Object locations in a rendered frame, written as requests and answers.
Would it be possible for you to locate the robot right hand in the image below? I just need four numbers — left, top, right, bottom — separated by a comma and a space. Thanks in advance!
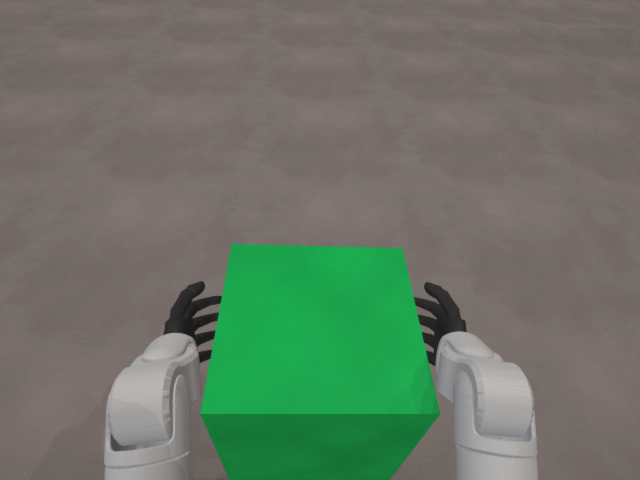
414, 282, 467, 366

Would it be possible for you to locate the carton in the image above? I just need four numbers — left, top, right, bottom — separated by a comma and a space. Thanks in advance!
200, 244, 440, 480

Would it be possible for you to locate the left robot forearm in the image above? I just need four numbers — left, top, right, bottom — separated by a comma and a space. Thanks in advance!
104, 333, 202, 480

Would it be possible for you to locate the right robot forearm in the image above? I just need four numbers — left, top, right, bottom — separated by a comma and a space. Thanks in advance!
435, 331, 539, 480

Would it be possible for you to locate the robot left hand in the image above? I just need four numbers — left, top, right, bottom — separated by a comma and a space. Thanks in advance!
163, 281, 222, 363

